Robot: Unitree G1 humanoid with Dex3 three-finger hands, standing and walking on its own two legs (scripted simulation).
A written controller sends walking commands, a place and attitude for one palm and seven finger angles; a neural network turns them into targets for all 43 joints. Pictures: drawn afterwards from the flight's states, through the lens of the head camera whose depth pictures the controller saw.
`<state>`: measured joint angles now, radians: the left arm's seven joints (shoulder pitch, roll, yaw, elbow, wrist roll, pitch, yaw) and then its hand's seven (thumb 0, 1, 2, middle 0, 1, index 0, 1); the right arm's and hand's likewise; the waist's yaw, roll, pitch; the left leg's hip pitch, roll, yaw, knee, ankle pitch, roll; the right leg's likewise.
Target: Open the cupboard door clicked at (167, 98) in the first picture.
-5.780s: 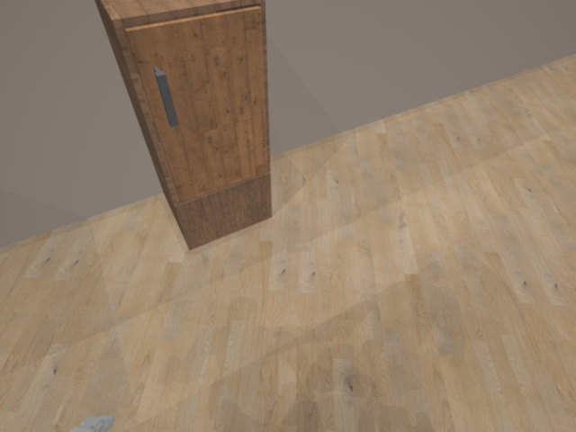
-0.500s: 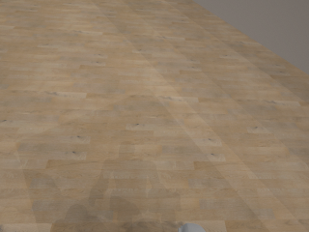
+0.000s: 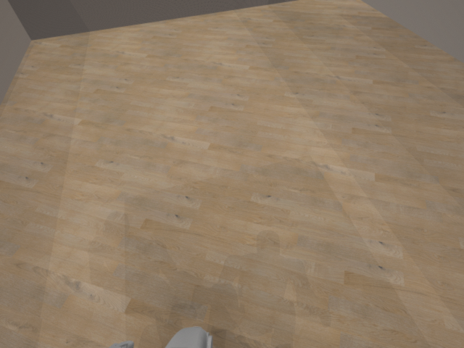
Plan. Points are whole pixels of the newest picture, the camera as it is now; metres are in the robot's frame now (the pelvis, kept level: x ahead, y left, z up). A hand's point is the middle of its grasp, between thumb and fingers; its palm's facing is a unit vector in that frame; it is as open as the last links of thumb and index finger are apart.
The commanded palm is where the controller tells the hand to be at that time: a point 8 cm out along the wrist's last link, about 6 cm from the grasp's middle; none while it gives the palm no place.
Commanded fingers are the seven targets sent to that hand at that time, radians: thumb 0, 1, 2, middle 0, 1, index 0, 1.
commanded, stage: turn to face it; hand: left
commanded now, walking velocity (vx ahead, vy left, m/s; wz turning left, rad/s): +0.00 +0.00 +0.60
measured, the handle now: out of the picture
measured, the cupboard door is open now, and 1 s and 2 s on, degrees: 0 0 0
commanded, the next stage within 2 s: none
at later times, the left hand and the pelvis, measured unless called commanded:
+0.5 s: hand out of the picture -0.01 +0.29 -0.17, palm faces +0.34 -0.90 -0.26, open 7.4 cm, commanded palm none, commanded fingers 0.00 0.90 0.90 -0.20 -0.30 -0.20 -0.30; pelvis -0.01 +0.05 +0.00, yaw +18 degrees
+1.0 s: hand out of the picture -0.04 +0.23 -0.15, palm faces +0.57 -0.78 -0.26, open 7.4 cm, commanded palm none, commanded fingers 0.00 0.90 0.90 -0.20 -0.30 -0.20 -0.30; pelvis +0.00 +0.02 +0.00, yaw +37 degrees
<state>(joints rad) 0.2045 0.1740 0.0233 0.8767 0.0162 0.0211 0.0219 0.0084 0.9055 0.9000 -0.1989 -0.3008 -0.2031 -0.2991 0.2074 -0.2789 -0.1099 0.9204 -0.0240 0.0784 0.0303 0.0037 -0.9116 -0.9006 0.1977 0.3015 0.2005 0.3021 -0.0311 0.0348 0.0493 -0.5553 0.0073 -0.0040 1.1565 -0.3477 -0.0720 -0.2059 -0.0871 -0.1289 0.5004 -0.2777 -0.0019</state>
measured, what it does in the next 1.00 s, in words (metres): steps on the spot, turning left: left foot, then right foot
